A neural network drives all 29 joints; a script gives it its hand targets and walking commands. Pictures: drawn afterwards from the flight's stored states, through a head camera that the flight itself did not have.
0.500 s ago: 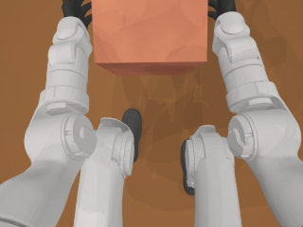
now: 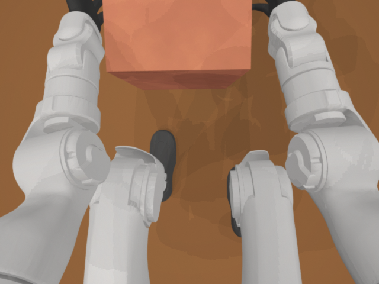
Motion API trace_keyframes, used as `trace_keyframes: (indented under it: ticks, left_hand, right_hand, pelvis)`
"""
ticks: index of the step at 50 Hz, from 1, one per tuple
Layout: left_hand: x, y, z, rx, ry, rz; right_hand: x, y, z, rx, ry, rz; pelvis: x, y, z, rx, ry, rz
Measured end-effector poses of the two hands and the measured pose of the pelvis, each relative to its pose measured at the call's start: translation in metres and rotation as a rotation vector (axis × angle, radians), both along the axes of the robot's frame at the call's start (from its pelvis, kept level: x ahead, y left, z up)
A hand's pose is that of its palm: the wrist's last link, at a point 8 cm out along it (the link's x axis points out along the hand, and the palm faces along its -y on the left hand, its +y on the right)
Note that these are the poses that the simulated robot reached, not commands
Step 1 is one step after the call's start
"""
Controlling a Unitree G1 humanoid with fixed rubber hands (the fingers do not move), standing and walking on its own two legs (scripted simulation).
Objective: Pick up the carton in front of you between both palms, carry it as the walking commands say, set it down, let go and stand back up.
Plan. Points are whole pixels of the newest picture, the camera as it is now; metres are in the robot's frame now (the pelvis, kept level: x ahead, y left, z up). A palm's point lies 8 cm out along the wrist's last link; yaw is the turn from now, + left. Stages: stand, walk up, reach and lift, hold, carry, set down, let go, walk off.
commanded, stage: set down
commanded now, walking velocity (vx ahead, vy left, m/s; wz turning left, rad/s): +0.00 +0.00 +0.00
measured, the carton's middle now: (180, 29) +0.53 +0.07 -0.24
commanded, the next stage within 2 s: let go in 1.68 s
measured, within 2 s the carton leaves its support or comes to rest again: rests again in 0.42 s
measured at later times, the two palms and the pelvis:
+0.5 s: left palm (85, 38) +0.49 +0.23 -0.18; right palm (290, 16) +0.54 -0.12 -0.20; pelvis +0.00 +0.00 -0.01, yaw +1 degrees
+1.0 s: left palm (40, 23) +0.49 +0.24 -0.08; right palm out of the picture +0.57 -0.13 -0.07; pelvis +0.00 +0.01 +0.05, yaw +0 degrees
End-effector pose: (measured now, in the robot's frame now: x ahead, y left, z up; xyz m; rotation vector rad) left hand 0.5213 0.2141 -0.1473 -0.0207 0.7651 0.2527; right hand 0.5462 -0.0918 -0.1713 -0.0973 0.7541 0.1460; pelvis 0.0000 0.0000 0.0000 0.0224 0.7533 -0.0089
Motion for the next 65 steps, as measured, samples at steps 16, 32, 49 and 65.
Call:
trace_keyframes:
  ticks: [16, 32, 49, 65]
  left_hand:
    - [-0.007, 0.009, -0.012, 0.001, 0.026, -0.004]
    - [-0.030, 0.036, -0.034, 0.054, 0.026, 0.099]
    - [-0.031, 0.028, 0.062, 0.022, -0.102, 0.093]
    - [-0.029, 0.032, 0.156, 0.041, -0.121, 0.082]
  right_hand:
    - [0.005, 0.005, -0.004, 0.031, -0.030, 0.040]
    - [0.002, -0.052, -0.020, -0.069, -0.050, -0.040]
    - [0.023, -0.038, 0.098, -0.080, -0.120, -0.070]
    - [0.025, -0.047, 0.184, -0.070, -0.130, -0.057]
  pelvis:
    - [-0.001, 0.001, -0.004, 0.007, -0.043, 0.007]
    - [-0.003, 0.003, -0.005, 0.017, -0.063, -0.009]
    - [-0.001, 0.007, 0.046, -0.015, -0.019, 0.018]
    - [0.018, 0.013, 0.123, -0.022, 0.081, 0.017]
